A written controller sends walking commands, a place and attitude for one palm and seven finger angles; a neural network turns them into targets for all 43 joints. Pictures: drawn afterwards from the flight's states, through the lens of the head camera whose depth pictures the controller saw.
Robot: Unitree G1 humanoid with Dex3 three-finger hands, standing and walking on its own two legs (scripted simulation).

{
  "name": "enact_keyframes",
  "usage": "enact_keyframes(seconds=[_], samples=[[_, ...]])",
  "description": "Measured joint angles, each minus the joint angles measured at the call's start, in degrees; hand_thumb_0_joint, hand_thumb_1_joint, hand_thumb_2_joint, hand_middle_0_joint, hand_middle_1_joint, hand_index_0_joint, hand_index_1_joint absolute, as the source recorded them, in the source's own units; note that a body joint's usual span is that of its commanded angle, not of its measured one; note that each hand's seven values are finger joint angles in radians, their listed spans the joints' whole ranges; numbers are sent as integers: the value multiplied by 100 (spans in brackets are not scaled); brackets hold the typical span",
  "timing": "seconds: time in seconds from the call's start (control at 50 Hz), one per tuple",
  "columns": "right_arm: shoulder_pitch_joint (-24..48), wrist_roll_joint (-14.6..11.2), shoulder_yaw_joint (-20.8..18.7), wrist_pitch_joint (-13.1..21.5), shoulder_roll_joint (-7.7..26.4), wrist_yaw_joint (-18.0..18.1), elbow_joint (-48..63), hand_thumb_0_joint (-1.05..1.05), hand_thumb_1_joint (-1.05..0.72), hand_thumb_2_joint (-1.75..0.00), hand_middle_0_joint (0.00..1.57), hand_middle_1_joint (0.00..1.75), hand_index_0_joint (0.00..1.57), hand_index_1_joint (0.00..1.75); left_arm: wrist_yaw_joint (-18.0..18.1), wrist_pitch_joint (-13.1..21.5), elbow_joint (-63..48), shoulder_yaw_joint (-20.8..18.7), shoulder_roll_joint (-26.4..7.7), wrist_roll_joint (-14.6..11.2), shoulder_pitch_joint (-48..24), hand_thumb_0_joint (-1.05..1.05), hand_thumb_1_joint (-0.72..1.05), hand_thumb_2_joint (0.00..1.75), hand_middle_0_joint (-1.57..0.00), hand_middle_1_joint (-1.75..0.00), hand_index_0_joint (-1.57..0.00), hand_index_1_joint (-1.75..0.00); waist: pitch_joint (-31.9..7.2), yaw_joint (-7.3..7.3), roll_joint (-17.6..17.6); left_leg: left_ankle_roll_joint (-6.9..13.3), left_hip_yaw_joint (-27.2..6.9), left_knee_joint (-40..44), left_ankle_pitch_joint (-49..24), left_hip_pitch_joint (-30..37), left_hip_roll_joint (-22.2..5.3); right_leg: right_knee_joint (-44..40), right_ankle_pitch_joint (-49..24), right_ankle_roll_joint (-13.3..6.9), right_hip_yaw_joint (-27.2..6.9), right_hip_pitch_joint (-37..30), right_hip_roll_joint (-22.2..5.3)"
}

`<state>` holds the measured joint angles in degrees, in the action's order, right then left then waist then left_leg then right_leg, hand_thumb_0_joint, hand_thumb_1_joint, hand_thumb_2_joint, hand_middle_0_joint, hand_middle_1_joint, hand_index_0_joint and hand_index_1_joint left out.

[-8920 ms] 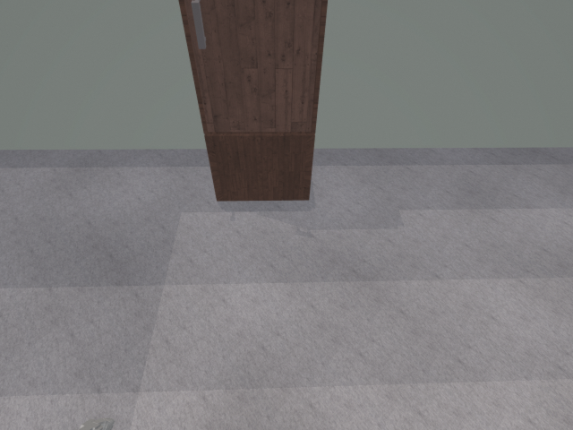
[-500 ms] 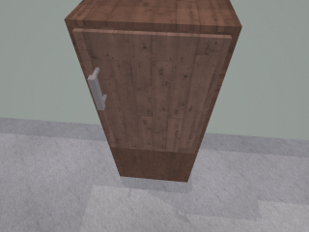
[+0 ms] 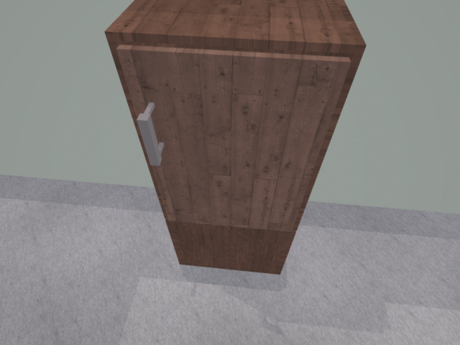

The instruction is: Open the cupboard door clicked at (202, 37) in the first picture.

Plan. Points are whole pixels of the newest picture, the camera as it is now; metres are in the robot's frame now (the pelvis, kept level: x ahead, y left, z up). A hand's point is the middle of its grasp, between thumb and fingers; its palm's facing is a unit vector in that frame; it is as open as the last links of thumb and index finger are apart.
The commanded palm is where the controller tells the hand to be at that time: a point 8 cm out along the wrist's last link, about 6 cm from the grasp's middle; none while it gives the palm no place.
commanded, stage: look again from close up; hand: left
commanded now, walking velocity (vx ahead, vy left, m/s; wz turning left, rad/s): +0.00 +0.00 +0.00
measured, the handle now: (153, 134) +0.51 +0.21 +0.07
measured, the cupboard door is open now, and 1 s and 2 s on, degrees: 0 0 0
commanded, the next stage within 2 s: raise the hand with hooked fingers in 0.02 s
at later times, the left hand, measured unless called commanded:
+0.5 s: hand (112, 333) +0.15 +0.21 -0.04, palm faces -0.06 -1.00 +0.00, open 8.4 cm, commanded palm +0.13 +0.27 -0.04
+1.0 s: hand (78, 299) +0.18 +0.26 +0.01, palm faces -0.01 -1.00 -0.06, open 11.4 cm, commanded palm +0.16 +0.31 +0.02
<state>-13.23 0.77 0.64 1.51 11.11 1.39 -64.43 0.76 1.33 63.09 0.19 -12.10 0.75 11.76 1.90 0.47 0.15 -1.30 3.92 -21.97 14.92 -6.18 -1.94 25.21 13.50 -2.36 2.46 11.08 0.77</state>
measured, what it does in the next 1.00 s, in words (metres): lowers itself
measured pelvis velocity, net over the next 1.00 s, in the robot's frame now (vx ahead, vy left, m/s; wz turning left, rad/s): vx -0.04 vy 0.03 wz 0.05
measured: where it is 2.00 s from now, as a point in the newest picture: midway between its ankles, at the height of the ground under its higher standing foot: outside the picture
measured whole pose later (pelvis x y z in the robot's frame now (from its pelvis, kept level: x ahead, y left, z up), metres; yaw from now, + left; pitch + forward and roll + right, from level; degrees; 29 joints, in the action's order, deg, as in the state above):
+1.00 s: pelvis -0.04 +0.03 -0.06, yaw +3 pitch +9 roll -2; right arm -18.0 -2.2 3.0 14.4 14.4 3.3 -32.4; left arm -22.0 15.9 3.8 -15.2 -18.3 -18.5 15.8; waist -4.7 -0.7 -1.4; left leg 1.7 0.9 -55.5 26.7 -37.5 -0.9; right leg 51.7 22.2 0.0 4.8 38.1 -1.8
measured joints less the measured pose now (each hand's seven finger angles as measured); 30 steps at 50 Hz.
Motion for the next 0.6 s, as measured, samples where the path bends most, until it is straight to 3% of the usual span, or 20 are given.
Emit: enact_keyframes(seconds=[0.14,0.16,0.2,0.24,0.3,0.38,0.42,0.46,0.5,0.6], samples=[[-3,-15,-17,-24,23,-18,12,1,-90,-90,20,30,20,29,51,28,-9,8,28,1,-9,0,90,90,-20,-30,-20,-29,0,-11,-27,13,-10,-141,36,-104,-27,-23,-32,23,21,20,15],[-87,-99,-17,13,47,3,265,1,-90,-90,20,30,20,29,31,-255,-840,-148,76,-240,253,1,90,90,-20,-30,-20,-30,41,-21,-45,23,-12,-245,87,-160,-36,25,-28,34,27,53,18],[-371,-188,-48,478,86,173,820,1,-90,-90,20,30,20,29,91,-114,-2777,-351,165,-569,872,1,90,90,-20,-31,-20,-30,14,18,-43,38,-19,-316,111,-223,25,204,47,41,29,157,-50],[-476,-254,-99,904,168,249,1258,1,-90,-90,20,30,20,29,119,300,-4010,-433,259,-877,1093,1,88,89,-20,-31,-20,-31,-96,-74,-113,79,-137,-548,163,-458,96,404,147,75,140,318,-141],[-288,-200,-197,1269,252,195,1829,2,-90,-90,20,30,20,29,-297,1343,-4635,-733,298,-1220,827,1,85,88,-20,-34,-20,-33,-372,-167,-99,115,-207,-1200,355,-1204,159,1026,354,104,202,1024,-245],[118,-156,-309,1533,356,-32,2610,2,-90,-90,20,30,20,29,-1421,2857,-4708,-1005,160,-1523,532,1,78,85,-20,-38,-20,-37,-701,-119,64,117,-110,-2389,804,-2399,146,2222,751,81,85,2273,-287],[291,-183,-354,1590,436,-117,2962,2,-90,-90,20,30,20,29,-2091,3331,-4682,-1055,46,-1606,516,0,74,83,-21,-41,-21,-40,-796,-68,131,121,-97,-2994,1049,-2927,129,2802,959,81,53,2806,-294],[406,-247,-372,1561,518,-122,3280,2,-90,-90,20,30,20,29,-2585,3306,-4764,-1063,-38,-1759,604,0,70,81,-21,-43,-21,-43,-848,1,177,146,-99,-3487,1250,-3317,123,3261,1141,84,39,3185,-304],[455,-298,-368,1501,572,-65,3532,2,-90,-90,20,30,20,29,-2778,2985,-4934,-1059,-53,-1904,746,0,65,79,-22,-46,-22,-46,-856,71,183,144,-133,-3835,1397,-3556,116,3554,1271,91,65,3389,-313],[390,-281,-218,1373,493,79,3745,2,-90,-90,20,30,20,29,-2353,2299,-5740,-1047,-51,-1796,1031,1,54,75,-23,-53,-23,-53,-743,204,92,176,-332,-4212,1553,-3741,82,3705,1355,106,257,3404,-293]])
